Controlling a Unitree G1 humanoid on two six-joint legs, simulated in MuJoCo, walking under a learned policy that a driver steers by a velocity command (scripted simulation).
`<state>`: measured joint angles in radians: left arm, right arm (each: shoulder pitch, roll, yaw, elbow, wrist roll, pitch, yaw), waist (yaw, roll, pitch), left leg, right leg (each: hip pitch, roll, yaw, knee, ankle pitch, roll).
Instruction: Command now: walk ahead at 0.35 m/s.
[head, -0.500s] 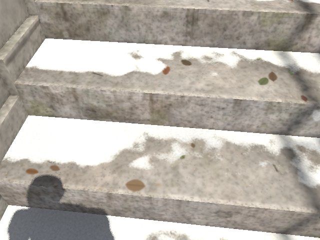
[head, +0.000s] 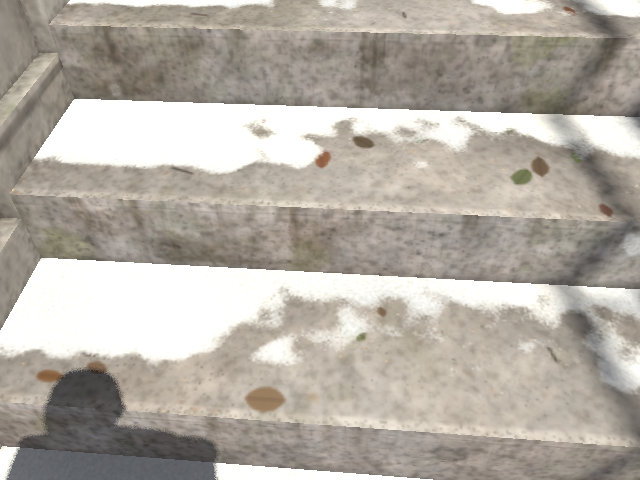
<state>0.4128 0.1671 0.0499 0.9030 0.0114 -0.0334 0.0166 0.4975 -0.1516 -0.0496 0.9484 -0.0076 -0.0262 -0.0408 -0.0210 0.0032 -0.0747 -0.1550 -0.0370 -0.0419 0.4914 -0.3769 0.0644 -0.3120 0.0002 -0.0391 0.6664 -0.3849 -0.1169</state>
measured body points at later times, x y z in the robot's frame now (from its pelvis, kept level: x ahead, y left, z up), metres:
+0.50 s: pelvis +0.23 +0.05 +0.08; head +0.25 +0.04 +0.53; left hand +0.23 +0.28 -0.06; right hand +0.42 -0.15 -0.02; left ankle +0.31 +0.11 -0.56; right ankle +0.06 -0.10 -0.49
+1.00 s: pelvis +0.52 +0.01 +0.23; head +0.55 +0.03 +0.68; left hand +0.75 +0.16 +0.12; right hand +0.43 -0.20 +0.10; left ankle +0.37 +0.14 -0.41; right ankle +0.60 -0.03 -0.39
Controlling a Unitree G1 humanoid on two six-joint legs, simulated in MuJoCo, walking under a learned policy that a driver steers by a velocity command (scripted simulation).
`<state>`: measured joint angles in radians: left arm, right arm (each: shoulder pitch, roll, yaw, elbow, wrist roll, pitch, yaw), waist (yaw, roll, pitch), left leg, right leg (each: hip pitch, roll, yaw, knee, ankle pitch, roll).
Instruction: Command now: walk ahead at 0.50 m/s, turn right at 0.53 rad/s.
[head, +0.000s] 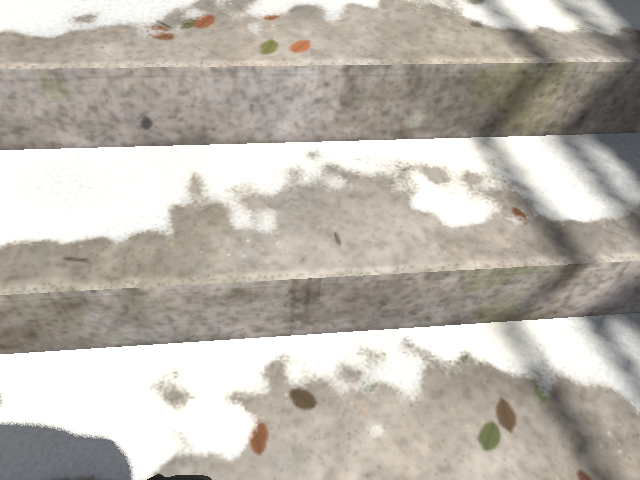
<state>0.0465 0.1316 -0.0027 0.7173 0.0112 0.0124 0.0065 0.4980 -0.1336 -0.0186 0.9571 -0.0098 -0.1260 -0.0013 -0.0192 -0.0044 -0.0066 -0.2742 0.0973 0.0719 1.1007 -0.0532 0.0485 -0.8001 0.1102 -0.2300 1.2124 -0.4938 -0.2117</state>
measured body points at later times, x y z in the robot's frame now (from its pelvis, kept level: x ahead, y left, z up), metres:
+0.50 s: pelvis +0.33 +0.03 +0.18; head +0.35 +0.02 +0.63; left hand +0.33 +0.28 +0.04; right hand +0.50 -0.18 +0.08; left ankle +0.44 +0.08 -0.45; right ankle +0.13 -0.04 -0.44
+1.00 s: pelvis +0.63 -0.05 +0.32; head +0.68 -0.04 +0.77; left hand +0.93 +0.02 +0.27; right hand +0.49 -0.23 +0.19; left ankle +0.46 +0.09 -0.40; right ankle +0.77 -0.15 -0.28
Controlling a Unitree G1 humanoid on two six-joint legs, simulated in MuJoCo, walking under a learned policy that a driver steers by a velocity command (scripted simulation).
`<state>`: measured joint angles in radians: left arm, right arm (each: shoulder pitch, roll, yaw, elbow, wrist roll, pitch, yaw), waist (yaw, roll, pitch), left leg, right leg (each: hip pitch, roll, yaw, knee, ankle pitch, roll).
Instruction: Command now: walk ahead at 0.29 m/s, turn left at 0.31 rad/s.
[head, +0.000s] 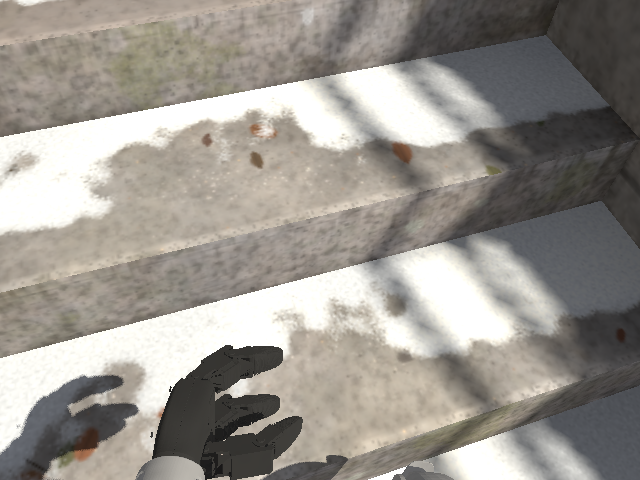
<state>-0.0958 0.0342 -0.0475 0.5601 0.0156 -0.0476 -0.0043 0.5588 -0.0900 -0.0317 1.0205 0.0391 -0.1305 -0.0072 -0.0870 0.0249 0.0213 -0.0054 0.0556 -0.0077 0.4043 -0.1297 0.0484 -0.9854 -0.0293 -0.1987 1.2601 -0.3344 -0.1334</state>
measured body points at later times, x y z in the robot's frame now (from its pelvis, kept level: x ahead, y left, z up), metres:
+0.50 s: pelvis +0.15 +0.04 +0.14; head +0.17 +0.03 +0.59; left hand +0.13 +0.28 +0.01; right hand +0.37 -0.12 +0.03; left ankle +0.17 +0.18 -0.45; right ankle +0.15 -0.09 -0.60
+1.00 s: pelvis +0.19 +0.11 +0.15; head +0.20 +0.13 +0.60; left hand +0.21 +0.36 +0.01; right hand +0.41 -0.04 +0.05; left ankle +0.16 +0.20 -0.60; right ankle +0.20 -0.02 -0.52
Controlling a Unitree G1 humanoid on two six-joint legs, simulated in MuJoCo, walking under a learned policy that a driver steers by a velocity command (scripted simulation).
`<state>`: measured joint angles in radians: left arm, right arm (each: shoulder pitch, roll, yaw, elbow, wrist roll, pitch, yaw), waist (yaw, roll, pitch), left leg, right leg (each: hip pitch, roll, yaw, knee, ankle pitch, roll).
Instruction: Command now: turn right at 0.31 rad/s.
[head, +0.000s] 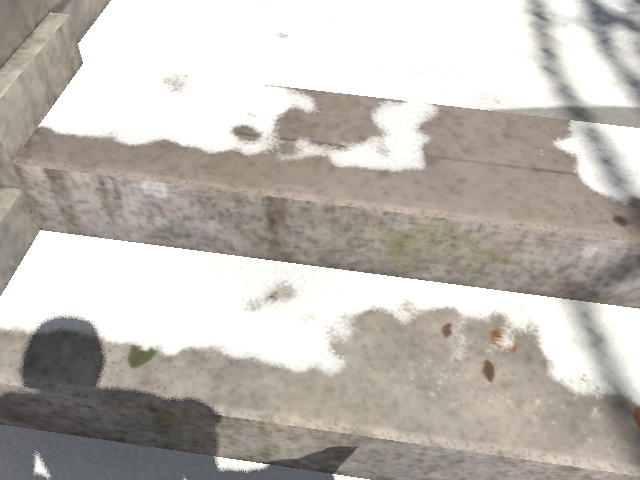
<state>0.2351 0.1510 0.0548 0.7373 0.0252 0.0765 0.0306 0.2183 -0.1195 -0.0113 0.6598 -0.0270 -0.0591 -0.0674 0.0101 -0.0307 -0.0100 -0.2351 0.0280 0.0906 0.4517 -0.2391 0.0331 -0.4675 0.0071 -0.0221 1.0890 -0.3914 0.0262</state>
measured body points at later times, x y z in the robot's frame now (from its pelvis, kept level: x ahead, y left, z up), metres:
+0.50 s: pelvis -0.06 +0.01 -0.01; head -0.04 +0.00 +0.44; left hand +0.16 +0.22 -0.10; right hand +0.04 -0.25 -0.11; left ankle -0.05 +0.10 -0.74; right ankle -0.04 -0.12 -0.74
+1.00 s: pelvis -0.03 -0.03 +0.00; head -0.01 -0.02 +0.45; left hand +0.21 +0.10 -0.10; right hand -0.16 -0.23 -0.13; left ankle -0.05 +0.09 -0.74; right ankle -0.02 -0.16 -0.45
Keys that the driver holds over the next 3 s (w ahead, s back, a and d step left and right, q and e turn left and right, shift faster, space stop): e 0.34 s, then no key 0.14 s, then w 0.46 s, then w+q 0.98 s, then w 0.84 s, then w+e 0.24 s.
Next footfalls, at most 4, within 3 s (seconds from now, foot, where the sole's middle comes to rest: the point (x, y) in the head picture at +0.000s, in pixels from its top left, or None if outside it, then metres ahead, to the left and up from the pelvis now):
0.10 right None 0.00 -0.12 -0.78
0.52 left None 0.00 0.08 -0.78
1.20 right None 0.19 -0.35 -0.61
1.84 left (453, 372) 0.58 -0.21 -0.44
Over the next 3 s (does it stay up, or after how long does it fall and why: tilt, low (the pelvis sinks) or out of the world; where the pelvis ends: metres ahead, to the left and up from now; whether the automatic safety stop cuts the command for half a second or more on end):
stays up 1.15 -0.17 0.50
